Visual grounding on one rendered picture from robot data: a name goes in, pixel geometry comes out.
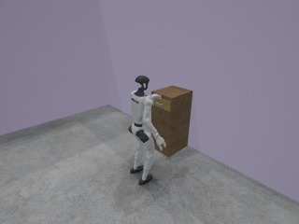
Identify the drawer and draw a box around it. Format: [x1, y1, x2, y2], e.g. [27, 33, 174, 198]
[153, 97, 171, 112]

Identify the robot right hand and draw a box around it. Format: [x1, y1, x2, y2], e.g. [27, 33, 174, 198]
[156, 136, 166, 151]

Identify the right robot upper arm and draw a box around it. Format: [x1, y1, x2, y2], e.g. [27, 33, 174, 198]
[142, 97, 153, 124]

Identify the robot torso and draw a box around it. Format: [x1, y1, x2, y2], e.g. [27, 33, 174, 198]
[131, 93, 149, 137]

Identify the robot right forearm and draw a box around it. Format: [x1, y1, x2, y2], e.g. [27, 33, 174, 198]
[145, 119, 160, 139]

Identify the robot right thigh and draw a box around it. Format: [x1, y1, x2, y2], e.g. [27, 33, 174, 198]
[138, 131, 155, 160]

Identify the cabinet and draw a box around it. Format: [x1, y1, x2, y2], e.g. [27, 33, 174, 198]
[151, 85, 193, 158]

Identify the robot left hand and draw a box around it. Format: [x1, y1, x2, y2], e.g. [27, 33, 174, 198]
[151, 93, 162, 102]

